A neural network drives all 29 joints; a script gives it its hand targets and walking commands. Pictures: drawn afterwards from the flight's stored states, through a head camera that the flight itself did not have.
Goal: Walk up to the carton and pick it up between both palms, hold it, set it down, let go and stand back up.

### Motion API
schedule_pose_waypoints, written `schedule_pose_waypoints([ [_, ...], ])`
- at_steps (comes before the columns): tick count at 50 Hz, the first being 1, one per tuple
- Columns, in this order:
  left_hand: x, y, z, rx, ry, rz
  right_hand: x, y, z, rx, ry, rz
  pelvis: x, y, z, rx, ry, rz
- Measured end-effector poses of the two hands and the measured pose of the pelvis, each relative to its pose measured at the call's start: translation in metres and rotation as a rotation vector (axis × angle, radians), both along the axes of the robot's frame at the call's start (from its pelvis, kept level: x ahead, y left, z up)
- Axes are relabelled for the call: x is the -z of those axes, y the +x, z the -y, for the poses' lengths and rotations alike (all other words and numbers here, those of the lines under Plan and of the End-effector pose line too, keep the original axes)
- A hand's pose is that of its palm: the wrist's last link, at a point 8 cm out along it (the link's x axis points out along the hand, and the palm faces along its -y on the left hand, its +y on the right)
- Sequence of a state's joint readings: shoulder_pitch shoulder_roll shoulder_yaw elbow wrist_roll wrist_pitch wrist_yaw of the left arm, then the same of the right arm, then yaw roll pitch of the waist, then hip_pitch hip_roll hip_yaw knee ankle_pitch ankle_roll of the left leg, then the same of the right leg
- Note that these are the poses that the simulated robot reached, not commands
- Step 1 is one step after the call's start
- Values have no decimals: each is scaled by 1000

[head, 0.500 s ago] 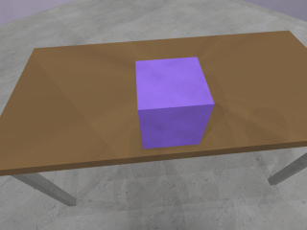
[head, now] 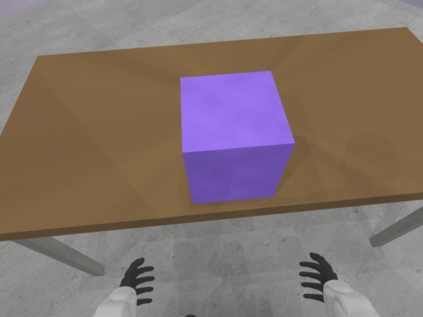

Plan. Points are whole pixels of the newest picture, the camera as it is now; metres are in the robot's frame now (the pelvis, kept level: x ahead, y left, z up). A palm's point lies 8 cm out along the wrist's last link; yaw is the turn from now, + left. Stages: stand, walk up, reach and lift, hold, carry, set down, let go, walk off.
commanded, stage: reach and lift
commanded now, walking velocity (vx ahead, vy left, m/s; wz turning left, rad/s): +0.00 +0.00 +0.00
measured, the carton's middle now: (229, 141) +0.46 -0.01 +0.02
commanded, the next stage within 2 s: none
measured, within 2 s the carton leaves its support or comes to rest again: neither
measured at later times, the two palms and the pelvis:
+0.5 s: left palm (125, 302) +0.15 +0.19 -0.07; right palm (338, 290) +0.17 -0.20 -0.06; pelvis -0.02 +0.00 +0.01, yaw +0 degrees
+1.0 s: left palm (129, 275) +0.19 +0.17 -0.02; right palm (350, 276) +0.19 -0.21 -0.02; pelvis -0.03 +0.01 +0.00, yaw -1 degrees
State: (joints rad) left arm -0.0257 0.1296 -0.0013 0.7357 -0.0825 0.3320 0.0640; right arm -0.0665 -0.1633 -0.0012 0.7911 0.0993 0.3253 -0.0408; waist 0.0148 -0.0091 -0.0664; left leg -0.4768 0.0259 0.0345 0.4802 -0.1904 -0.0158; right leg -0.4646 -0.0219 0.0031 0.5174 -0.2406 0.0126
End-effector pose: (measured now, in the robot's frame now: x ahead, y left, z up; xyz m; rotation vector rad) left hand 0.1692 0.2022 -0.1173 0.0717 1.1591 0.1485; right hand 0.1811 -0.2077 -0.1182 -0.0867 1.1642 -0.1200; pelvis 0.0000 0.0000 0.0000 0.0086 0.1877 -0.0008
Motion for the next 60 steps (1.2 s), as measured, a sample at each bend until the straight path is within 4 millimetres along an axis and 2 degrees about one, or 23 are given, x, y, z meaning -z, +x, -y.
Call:
schedule_pose_waypoints([
  [5, -16, 15, 2, 19, 1, 56, -15, 17, -2, -34, 5, 75, -1, -2, 4, -6, 0, 17],
  [11, -30, 14, 14, 33, -27, 103, -32, 21, -11, -38, 19, 137, -6, -2, 5, -13, -2, 52],
  [14, -36, 8, 18, 36, -30, 127, -39, 15, -13, -31, 23, 158, -9, -2, 5, -11, -4, 71],
  [25, -52, -17, 15, -2, -12, 216, -57, -8, -6, -36, -4, 249, -12, -15, 0, -7, -6, 139],
  [30, -58, -30, 14, -26, -6, 259, -59, -24, -7, -58, 4, 268, -12, -20, -3, -5, -6, 158],
  [38, -70, -31, 16, -23, 7, 354, -71, -27, -3, -48, -7, 385, -10, -27, -6, -4, -5, 187],
  [44, -83, -12, 20, -19, 17, 437, -78, -21, -1, -52, 8, 434, -7, -31, -9, 7, -5, 204],
  [55, -109, 47, 36, -13, 3, 550, -110, 36, 2, -71, 23, 582, -5, -23, -8, 19, -3, 195],
  [60, -117, 58, 43, -23, -4, 585, -120, 54, 0, -83, 34, 620, -9, -11, -5, 16, -6, 192],
])
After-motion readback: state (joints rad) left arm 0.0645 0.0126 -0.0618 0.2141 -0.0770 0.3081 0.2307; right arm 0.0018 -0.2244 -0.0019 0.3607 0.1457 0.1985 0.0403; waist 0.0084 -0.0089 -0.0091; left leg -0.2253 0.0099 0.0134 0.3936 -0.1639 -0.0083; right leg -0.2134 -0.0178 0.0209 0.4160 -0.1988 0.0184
